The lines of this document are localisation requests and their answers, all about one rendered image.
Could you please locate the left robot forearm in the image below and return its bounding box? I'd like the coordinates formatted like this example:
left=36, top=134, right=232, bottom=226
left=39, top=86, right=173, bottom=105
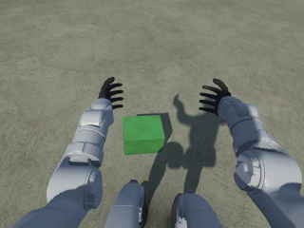
left=47, top=98, right=114, bottom=201

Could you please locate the carton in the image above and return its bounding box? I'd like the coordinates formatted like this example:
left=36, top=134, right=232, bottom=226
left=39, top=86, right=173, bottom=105
left=123, top=115, right=165, bottom=156

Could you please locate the right robot hand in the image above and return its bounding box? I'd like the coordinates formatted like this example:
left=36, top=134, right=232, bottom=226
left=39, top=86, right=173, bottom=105
left=199, top=78, right=231, bottom=116

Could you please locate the left robot hand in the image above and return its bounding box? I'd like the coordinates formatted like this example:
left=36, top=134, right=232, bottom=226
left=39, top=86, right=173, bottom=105
left=98, top=77, right=124, bottom=109

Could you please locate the right robot forearm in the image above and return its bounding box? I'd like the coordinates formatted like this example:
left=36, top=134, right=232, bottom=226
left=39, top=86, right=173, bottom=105
left=218, top=96, right=302, bottom=188

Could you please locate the robot shin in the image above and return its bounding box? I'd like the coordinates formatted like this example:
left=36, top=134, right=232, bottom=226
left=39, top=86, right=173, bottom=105
left=175, top=190, right=194, bottom=228
left=128, top=179, right=143, bottom=222

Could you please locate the robot left upper arm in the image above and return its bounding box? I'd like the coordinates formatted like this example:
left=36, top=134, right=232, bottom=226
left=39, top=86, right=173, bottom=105
left=10, top=165, right=103, bottom=228

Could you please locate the robot right shin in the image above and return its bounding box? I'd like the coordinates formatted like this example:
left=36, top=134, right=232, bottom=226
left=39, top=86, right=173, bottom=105
left=175, top=190, right=194, bottom=228

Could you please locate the robot left shin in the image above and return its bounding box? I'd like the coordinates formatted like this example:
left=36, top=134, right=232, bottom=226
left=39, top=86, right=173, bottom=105
left=128, top=179, right=143, bottom=222

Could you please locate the robot right upper arm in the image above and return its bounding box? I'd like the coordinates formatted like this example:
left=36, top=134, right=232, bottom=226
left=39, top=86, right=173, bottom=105
left=234, top=149, right=304, bottom=228

